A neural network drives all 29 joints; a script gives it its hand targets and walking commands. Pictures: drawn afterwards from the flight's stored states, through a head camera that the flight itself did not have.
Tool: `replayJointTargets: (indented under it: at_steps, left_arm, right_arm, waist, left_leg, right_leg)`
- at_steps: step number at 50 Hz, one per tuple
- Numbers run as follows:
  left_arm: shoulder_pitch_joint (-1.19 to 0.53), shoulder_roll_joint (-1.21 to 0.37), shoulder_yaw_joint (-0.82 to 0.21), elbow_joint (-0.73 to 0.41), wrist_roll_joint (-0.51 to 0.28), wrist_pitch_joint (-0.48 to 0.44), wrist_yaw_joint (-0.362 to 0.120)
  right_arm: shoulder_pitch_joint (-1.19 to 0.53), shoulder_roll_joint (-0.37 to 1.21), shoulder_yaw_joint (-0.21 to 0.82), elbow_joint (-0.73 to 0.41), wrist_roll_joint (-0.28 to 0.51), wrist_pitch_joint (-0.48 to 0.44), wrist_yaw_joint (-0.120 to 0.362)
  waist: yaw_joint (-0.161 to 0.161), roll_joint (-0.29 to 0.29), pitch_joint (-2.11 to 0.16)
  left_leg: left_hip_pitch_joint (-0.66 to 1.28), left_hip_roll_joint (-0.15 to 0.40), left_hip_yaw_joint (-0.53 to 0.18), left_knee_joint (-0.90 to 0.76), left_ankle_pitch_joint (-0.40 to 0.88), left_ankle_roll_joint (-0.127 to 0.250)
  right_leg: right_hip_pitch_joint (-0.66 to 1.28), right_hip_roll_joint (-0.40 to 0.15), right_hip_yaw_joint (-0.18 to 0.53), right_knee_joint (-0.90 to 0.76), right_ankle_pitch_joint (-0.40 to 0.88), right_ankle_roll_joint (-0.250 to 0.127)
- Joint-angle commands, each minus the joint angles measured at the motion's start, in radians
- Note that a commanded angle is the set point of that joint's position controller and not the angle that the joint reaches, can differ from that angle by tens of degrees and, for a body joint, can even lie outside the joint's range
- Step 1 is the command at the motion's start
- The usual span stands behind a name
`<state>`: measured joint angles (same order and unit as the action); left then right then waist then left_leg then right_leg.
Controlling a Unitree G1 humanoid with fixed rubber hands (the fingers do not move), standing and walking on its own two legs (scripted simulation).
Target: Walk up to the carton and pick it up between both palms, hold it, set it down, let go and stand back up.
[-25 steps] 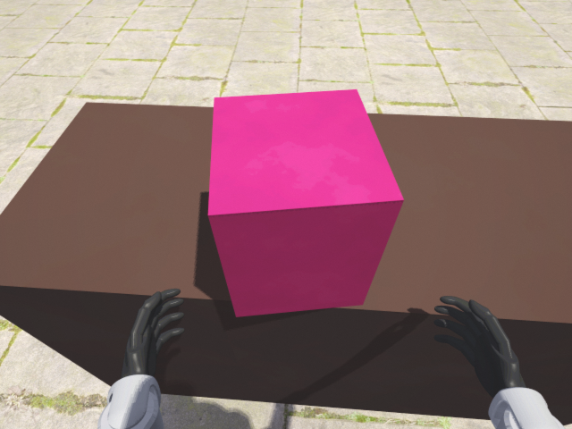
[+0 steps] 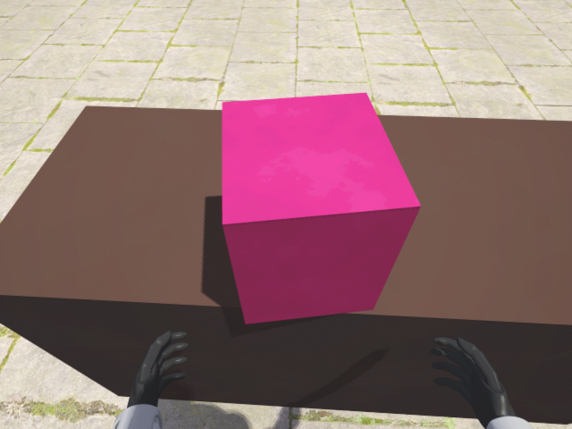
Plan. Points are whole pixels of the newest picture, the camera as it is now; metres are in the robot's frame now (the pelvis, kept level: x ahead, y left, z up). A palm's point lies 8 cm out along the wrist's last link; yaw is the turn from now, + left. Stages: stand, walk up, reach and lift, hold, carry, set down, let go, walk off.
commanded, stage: set down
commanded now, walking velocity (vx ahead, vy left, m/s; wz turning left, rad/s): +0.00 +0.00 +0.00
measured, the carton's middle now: (303, 213) +0.38 +0.02 +0.08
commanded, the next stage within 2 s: let go in 0.52 s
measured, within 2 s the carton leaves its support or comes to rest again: neither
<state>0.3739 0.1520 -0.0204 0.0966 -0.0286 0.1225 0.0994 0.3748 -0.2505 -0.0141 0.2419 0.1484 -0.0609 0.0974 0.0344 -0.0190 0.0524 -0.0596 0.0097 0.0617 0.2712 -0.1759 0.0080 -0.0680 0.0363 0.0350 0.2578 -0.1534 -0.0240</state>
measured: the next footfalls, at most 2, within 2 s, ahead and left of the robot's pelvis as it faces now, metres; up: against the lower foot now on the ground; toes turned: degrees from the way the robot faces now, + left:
none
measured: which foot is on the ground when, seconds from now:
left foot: down 0.00-1.00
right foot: down 0.00-1.00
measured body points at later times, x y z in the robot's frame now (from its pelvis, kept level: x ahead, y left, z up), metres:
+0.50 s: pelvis +0.00 +0.00 +0.00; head +0.01 +0.01 +0.45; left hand +0.15 +0.23 -0.09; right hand +0.16 -0.22 -0.09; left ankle -0.02 +0.11 -0.75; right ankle -0.01 -0.11 -0.75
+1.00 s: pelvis -0.01 +0.00 -0.01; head -0.01 +0.00 +0.44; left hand +0.16 +0.23 -0.09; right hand +0.16 -0.23 -0.09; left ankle -0.02 +0.11 -0.75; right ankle -0.01 -0.11 -0.75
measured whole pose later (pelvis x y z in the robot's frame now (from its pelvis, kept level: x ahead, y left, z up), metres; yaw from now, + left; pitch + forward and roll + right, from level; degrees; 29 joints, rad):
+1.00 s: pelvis -0.01 +0.00 -0.01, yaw +1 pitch -4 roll +0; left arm 0.18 0.21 0.00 0.54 -0.01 0.11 0.02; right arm 0.16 -0.19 -0.04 0.76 -0.02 -0.20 0.03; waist 0.01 -0.01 0.07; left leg -0.08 0.01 0.05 0.38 -0.22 0.00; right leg -0.09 0.03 0.00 0.37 -0.21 -0.03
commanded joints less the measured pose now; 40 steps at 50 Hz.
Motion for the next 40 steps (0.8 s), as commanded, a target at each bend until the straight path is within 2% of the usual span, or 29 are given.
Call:
replayJointTargets:
  at_steps: [1, 11, 23, 32, 40]
  left_arm:
    - [-0.053, 0.067, 0.030, -0.087, 0.011, -0.047, -0.001]
    - [-0.090, 0.101, 0.044, 0.042, 0.015, -0.047, -0.027]
    - [-0.195, 0.142, 0.054, 0.257, 0.018, -0.040, -0.071]
    - [-0.263, 0.161, 0.055, 0.319, 0.017, -0.046, -0.077]
    - [-0.264, 0.153, 0.052, 0.340, 0.023, -0.042, -0.080]
  right_arm:
    - [-0.052, -0.100, -0.053, -0.061, -0.024, -0.053, -0.003]
    - [-0.097, -0.082, -0.043, 0.095, -0.069, -0.090, -0.021]
    - [-0.191, -0.043, -0.039, 0.303, -0.136, -0.124, -0.054]
    - [-0.257, -0.029, -0.052, 0.398, -0.164, -0.164, -0.071]
    - [-0.277, -0.039, -0.054, 0.428, -0.164, -0.179, -0.072]
  waist:
    - [0.002, 0.009, -0.067]
    - [-0.005, 0.016, -0.075]
    - [-0.018, 0.003, -0.059]
    - [-0.020, 0.031, -0.092]
    - [-0.025, 0.022, -0.088]
  left_leg:
    - [0.083, 0.006, -0.007, 0.011, 0.215, -0.028]
    - [0.080, 0.002, -0.004, 0.032, 0.225, -0.030]
    - [0.043, 0.002, 0.007, 0.052, 0.151, -0.021]
    - [0.044, 0.007, 0.009, 0.074, 0.169, -0.029]
    - [0.047, 0.004, 0.006, 0.086, 0.199, -0.035]
  right_leg:
    - [-0.088, -0.022, -0.008, -0.047, 0.078, -0.029]
    - [-0.077, -0.022, -0.022, -0.024, 0.097, -0.018]
    - [-0.081, -0.030, -0.033, 0.010, 0.059, -0.003]
    - [-0.076, -0.026, -0.043, 0.040, 0.075, -0.004]
    - [-0.062, -0.021, -0.045, 0.047, 0.111, -0.002]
